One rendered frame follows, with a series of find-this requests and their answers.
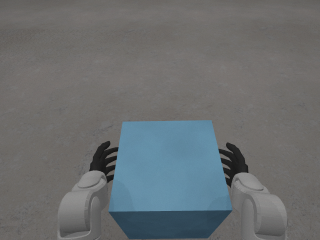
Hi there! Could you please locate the left robot hand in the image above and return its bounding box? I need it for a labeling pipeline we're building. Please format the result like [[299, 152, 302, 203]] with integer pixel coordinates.
[[89, 141, 119, 183]]

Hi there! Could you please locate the right robot forearm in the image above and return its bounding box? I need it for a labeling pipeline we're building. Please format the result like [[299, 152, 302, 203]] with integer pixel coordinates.
[[230, 172, 288, 240]]

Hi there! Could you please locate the left robot forearm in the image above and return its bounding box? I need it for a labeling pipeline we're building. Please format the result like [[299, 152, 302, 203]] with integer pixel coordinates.
[[57, 170, 109, 240]]

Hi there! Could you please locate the right robot hand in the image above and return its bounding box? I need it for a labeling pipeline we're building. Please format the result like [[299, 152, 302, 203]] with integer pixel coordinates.
[[218, 142, 249, 188]]

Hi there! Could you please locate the carton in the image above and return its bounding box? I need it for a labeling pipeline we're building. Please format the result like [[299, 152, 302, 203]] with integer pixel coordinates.
[[108, 120, 233, 239]]

